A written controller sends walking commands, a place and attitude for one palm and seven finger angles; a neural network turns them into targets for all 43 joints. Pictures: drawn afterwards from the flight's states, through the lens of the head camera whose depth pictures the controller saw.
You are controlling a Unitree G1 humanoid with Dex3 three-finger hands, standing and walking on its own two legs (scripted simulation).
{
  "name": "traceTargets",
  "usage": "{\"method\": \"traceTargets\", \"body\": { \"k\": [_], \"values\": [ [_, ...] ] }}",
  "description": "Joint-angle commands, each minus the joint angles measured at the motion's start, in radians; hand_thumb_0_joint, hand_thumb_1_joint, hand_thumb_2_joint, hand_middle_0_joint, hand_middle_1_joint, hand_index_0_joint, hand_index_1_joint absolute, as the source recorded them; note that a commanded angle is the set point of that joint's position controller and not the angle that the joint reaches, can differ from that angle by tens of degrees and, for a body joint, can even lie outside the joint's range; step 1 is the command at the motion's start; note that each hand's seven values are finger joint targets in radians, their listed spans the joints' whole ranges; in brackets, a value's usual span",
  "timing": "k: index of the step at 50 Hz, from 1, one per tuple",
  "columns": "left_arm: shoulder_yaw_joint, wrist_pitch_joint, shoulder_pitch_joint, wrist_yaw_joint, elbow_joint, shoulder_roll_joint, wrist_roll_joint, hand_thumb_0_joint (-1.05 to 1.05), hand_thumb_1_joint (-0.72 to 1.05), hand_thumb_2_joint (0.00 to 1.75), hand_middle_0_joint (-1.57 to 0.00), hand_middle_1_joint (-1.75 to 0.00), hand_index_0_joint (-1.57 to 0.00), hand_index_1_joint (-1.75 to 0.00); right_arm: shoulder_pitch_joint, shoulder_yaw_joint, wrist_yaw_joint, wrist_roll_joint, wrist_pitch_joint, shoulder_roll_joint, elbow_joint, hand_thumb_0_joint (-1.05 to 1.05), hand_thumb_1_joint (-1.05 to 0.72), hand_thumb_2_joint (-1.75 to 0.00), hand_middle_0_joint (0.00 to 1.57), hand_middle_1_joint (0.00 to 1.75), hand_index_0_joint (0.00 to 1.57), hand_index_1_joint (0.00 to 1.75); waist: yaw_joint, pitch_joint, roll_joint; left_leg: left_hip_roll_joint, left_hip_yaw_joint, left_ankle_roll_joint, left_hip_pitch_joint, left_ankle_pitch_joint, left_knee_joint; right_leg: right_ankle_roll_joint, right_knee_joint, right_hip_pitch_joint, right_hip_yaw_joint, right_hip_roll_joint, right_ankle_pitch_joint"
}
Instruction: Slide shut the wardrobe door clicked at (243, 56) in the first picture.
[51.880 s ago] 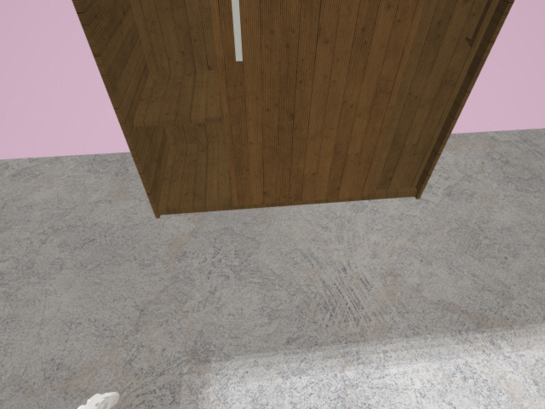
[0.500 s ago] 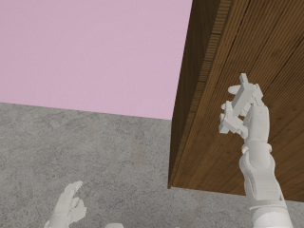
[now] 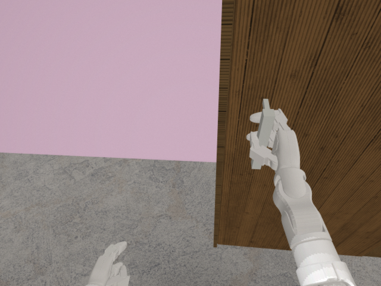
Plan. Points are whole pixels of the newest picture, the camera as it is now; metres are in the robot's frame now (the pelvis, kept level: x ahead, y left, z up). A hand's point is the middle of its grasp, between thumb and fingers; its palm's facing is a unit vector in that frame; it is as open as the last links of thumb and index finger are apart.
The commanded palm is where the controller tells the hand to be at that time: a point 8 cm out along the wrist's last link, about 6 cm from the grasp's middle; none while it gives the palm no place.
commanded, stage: stop walking and hold the door there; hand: right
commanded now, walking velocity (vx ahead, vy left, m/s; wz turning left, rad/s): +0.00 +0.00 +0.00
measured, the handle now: (260, 135) +0.42 -0.16 +0.09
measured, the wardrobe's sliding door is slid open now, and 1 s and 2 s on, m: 0.00 0.00 0.00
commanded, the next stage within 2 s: loosen the grip on the handle in 0.96 s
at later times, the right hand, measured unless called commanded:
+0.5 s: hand (251, 149) +0.36 -0.12 +0.11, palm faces +0.19 +0.97 -0.16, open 6.3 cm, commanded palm +0.34 -0.14 +0.09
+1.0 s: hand (250, 149) +0.37 -0.12 +0.10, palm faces +0.24 +0.95 -0.19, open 6.4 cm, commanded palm +0.34 -0.15 +0.09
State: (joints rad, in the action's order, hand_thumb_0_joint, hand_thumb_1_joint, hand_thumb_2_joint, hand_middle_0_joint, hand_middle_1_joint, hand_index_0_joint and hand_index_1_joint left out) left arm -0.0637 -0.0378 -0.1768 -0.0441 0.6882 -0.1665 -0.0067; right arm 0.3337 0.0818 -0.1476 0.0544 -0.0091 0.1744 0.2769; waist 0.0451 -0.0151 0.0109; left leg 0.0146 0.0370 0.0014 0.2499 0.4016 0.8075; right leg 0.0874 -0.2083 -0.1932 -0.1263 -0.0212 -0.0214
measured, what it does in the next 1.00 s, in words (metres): steps on the spot: left foot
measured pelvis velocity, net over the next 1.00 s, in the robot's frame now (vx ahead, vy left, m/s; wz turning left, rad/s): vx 0.01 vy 0.06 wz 0.04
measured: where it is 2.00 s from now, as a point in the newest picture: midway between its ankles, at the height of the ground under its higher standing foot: outside the picture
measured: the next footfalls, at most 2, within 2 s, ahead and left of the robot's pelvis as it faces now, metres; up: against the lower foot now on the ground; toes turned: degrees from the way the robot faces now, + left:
left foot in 0.20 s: -0.02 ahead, +0.12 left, +0.00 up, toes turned +1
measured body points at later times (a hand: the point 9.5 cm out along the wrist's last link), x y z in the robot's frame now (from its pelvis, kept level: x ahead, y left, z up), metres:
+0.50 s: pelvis +0.00 +0.03 -0.02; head -0.01 +0.05 +0.43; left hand +0.12 +0.27 -0.14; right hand +0.35 -0.17 +0.12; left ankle -0.06 +0.11 -0.75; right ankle +0.07 -0.03 -0.75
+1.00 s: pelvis +0.01 +0.06 -0.02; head +0.01 +0.08 +0.43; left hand +0.17 +0.30 -0.12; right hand +0.35 -0.17 +0.11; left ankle -0.06 +0.12 -0.75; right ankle +0.07 -0.03 -0.75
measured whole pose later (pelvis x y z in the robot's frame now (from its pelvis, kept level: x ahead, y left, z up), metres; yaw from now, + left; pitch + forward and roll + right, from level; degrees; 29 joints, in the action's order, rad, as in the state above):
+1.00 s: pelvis +0.01 +0.06 -0.02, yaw +2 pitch +0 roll -1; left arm -0.03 0.03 -0.19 -0.09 0.64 -0.25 0.03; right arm 0.24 -0.10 -0.15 0.07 -0.09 0.26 0.29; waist 0.04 0.01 -0.03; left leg 0.06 0.06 0.05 0.12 0.39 0.52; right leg 0.05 -0.52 -0.33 -0.16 0.01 -0.19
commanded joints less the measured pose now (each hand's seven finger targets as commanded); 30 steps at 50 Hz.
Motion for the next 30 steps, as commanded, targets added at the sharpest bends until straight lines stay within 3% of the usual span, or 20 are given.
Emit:
{"method": "traceTargets", "body": {
  "k": [1,5,7,8,10,11,12,13,15,17,19,20,21,22,24,26,28,30],
  "values": [
    [0.048,-0.044,0.051,-0.014,-0.132,-0.141,-0.005,0.0,0.9,0.9,-0.2,-0.3,-0.2,-0.3,0.421,0.134,0.063,-0.019,-0.087,-0.067,-0.25,0.0,-0.9,-0.9,0.45,1.4,0.45,1.4,-0.071,0.292,-0.148,0.009,0.029,0.012,0.01,0.03,-0.078,-0.172,0.106,0.235,0.185,0.266,-0.184],
    [0.053,-0.046,0.043,-0.016,-0.136,-0.154,-0.008,0.0,0.9,0.9,-0.2,-0.3,-0.2,-0.3,0.401,0.085,0.054,-0.016,-0.09,-0.025,-0.203,0.0,-0.9,-0.9,0.45,1.4,0.45,1.4,-0.066,0.282,-0.158,0.011,0.052,0.037,-0.078,0.034,-0.27,-0.184,0.098,0.173,0.157,0.246,-0.235],
    [0.055,-0.04,0.039,-0.017,-0.145,-0.159,-0.008,0.0,0.9,0.9,-0.2,-0.3,-0.2,-0.3,0.383,0.065,0.055,-0.018,-0.096,-0.001,-0.201,0.0,-0.9,-0.9,0.45,1.4,0.45,1.4,-0.064,0.275,-0.102,-0.016,0.02,0.062,-0.137,-0.02,-0.412,-0.194,0.028,0.112,0.131,0.216,-0.244],
    [0.056,-0.038,0.036,-0.018,-0.148,-0.16,-0.008,0.0,0.9,0.9,-0.2,-0.3,-0.2,-0.3,0.377,0.061,0.058,-0.02,-0.101,0.004,-0.195,0.0,-0.9,-0.9,0.45,1.4,0.45,1.4,-0.067,0.268,-0.059,-0.058,-0.035,0.085,-0.125,-0.041,-0.46,-0.194,-0.04,0.1,0.112,0.199,-0.206],
    [0.054,-0.032,0.043,-0.024,-0.156,-0.158,-0.011,0.0,0.9,0.9,-0.2,-0.3,-0.2,-0.3,0.369,0.061,0.062,-0.016,-0.107,0.005,-0.195,0.0,-0.9,-0.9,0.45,1.4,0.45,1.4,-0.068,0.24,0.034,-0.179,-0.167,0.131,0.015,-0.046,-0.528,-0.169,-0.205,0.148,0.097,0.158,-0.152],
    [0.055,-0.028,0.044,-0.027,-0.153,-0.161,-0.015,0.0,0.9,0.9,-0.2,-0.3,-0.2,-0.3,0.364,0.044,0.058,-0.014,-0.106,0.021,-0.196,0.0,-0.9,-0.9,0.45,1.4,0.45,1.4,-0.07,0.242,0.041,-0.211,-0.174,0.135,0.049,-0.079,-0.52,-0.171,-0.239,0.163,0.106,0.146,-0.09],
    [0.051,-0.031,0.062,-0.032,-0.164,-0.157,-0.012,0.0,0.9,0.9,-0.2,-0.3,-0.2,-0.3,0.372,0.026,0.055,-0.01,-0.11,0.04,-0.227,0.0,-0.9,-0.9,0.45,1.4,0.45,1.4,-0.069,0.265,0.045,-0.192,-0.145,0.113,0.063,-0.118,-0.475,-0.161,-0.222,0.19,0.118,0.15,-0.037],
    [0.059,-0.029,0.054,-0.036,-0.158,-0.17,0.003,0.0,0.9,0.9,-0.2,-0.3,-0.2,-0.3,0.354,0.02,0.056,-0.012,-0.106,0.044,-0.186,0.0,-0.9,-0.9,0.45,1.4,0.45,1.4,-0.065,0.261,0.085,-0.144,-0.104,0.072,0.065,-0.094,-0.45,-0.117,-0.206,0.176,0.155,0.179,-0.046],
    [0.062,-0.024,0.048,-0.041,-0.159,-0.176,0.014,0.0,0.9,0.9,-0.2,-0.3,-0.2,-0.3,0.386,0.068,0.06,-0.01,-0.109,-0.01,-0.187,0.0,-0.9,-0.9,0.45,1.4,0.45,1.4,-0.066,0.248,0.061,-0.109,-0.086,0.039,0.045,-0.122,-0.414,-0.061,-0.184,0.163,0.184,0.221,-0.031],
    [0.06,-0.028,0.045,-0.043,-0.15,-0.185,0.011,0.0,0.9,0.9,-0.2,-0.3,-0.2,-0.3,0.376,0.064,0.056,-0.004,-0.114,-0.011,-0.168,0.0,-0.9,-0.9,0.45,1.4,0.45,1.4,-0.063,0.249,-0.019,-0.083,-0.07,0.032,0.039,-0.061,-0.378,-0.063,-0.127,0.158,0.239,0.255,-0.087],
    [0.062,-0.025,0.034,-0.045,-0.136,-0.199,0.002,0.0,0.9,0.9,-0.2,-0.3,-0.2,-0.3,0.335,0.028,0.049,-0.002,-0.118,0.018,-0.13,0.0,-0.9,-0.9,0.45,1.4,0.45,1.4,-0.053,0.235,-0.081,-0.053,-0.051,0.042,0.027,0.017,-0.331,-0.103,-0.011,0.115,0.298,0.276,-0.29],
    [0.059,-0.024,0.032,-0.045,-0.137,-0.196,0.0,0.0,0.9,0.9,-0.2,-0.3,-0.2,-0.3,0.345,0.045,0.049,-0.002,-0.123,0.004,-0.147,0.0,-0.9,-0.9,0.45,1.4,0.45,1.4,-0.054,0.226,-0.112,-0.043,-0.041,0.048,0.017,0.028,-0.311,-0.124,0.027,0.096,0.306,0.273,-0.352],
    [0.059,-0.021,0.036,-0.046,-0.137,-0.194,-0.001,0.0,0.9,0.9,-0.2,-0.3,-0.2,-0.3,0.344,0.043,0.047,-0.002,-0.125,0.009,-0.15,0.0,-0.9,-0.9,0.45,1.4,0.45,1.4,-0.052,0.22,-0.13,-0.047,-0.045,0.051,0.001,0.022,-0.318,-0.119,0.031,0.072,0.302,0.264,-0.363],
    [0.057,-0.019,0.033,-0.048,-0.137,-0.19,-0.001,0.0,0.9,0.9,-0.2,-0.3,-0.2,-0.3,0.332,0.022,0.044,-0.004,-0.129,0.031,-0.152,0.0,-0.9,-0.9,0.45,1.4,0.45,1.4,-0.051,0.206,-0.118,-0.057,-0.052,0.052,-0.013,0.007,-0.34,-0.106,0.023,0.054,0.28,0.263,-0.346],
    [0.062,-0.013,0.015,-0.05,-0.134,-0.193,0.001,0.0,0.9,0.9,-0.2,-0.3,-0.2,-0.3,0.276,-0.041,0.039,-0.015,-0.133,0.094,-0.127,0.0,-0.9,-0.9,0.45,1.4,0.45,1.4,-0.045,0.207,-0.035,-0.081,-0.08,0.059,-0.033,-0.034,-0.412,-0.101,-0.035,0.054,0.225,0.237,-0.271],
    [0.061,-0.012,0.012,-0.047,-0.145,-0.186,0.008,0.0,0.9,0.9,-0.2,-0.3,-0.2,-0.3,0.273,-0.003,0.048,-0.013,-0.13,0.061,-0.13,0.0,-0.9,-0.9,0.45,1.4,0.45,1.4,-0.053,0.218,0.051,-0.127,-0.125,0.066,-0.038,-0.086,-0.458,-0.094,-0.131,0.069,0.183,0.209,-0.139],
    [0.058,-0.013,0.017,-0.047,-0.151,-0.178,0.016,0.0,0.9,0.9,-0.2,-0.3,-0.2,-0.3,0.288,0.011,0.053,-0.013,-0.133,0.047,-0.15,0.0,-0.9,-0.9,0.45,1.4,0.45,1.4,-0.058,0.218,0.062,-0.165,-0.162,0.055,0.008,-0.206,-0.459,-0.072,-0.207,0.126,0.158,0.201,-0.003],
    [0.06,-0.011,0.009,-0.049,-0.148,-0.185,0.02,0.0,0.9,0.9,-0.2,-0.3,-0.2,-0.3,0.277,0.003,0.053,-0.017,-0.137,0.059,-0.156,0.0,-0.9,-0.9,0.45,1.4,0.45,1.4,-0.058,0.249,0.03,-0.159,-0.137,0.017,0.012,-0.328,-0.417,-0.048,-0.243,0.175,0.157,0.213,0.119]
  ]
}}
